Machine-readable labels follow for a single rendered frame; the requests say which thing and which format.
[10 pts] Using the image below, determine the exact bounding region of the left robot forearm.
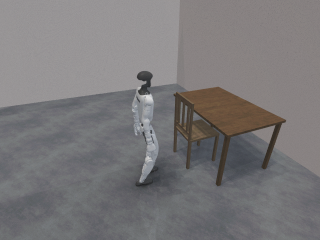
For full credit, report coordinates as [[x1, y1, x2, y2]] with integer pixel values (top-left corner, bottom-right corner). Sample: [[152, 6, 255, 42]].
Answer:
[[132, 108, 140, 124]]

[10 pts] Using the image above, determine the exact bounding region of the robot left upper arm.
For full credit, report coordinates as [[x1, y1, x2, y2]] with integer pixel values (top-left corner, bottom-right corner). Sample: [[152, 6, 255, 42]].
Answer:
[[132, 87, 141, 111]]

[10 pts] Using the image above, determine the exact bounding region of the table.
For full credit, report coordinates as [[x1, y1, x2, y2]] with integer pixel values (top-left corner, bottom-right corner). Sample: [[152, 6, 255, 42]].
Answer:
[[173, 87, 286, 186]]

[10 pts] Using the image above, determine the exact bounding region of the right robot forearm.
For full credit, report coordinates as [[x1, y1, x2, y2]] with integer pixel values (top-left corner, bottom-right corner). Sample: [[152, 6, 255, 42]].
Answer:
[[142, 119, 153, 144]]

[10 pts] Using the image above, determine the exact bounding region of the robot left hand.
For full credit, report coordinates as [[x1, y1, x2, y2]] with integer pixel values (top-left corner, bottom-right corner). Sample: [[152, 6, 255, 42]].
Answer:
[[133, 123, 142, 136]]

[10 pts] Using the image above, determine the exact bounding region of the chair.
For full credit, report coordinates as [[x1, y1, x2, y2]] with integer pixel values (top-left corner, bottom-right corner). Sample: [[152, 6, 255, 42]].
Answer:
[[173, 92, 220, 170]]

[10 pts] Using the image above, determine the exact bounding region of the robot right hand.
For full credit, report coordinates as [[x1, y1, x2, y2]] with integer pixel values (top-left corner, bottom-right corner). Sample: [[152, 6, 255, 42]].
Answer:
[[147, 143, 157, 158]]

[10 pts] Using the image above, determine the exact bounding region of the robot right upper arm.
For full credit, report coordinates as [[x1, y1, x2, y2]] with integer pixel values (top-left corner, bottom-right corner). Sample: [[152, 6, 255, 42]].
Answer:
[[141, 95, 154, 124]]

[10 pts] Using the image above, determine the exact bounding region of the robot head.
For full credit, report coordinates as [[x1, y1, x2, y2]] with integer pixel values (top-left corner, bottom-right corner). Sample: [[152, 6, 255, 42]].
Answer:
[[137, 71, 153, 96]]

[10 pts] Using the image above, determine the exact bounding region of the robot left foot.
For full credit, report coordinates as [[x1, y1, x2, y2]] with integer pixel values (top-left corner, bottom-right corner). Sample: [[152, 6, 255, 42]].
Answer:
[[150, 167, 158, 173]]

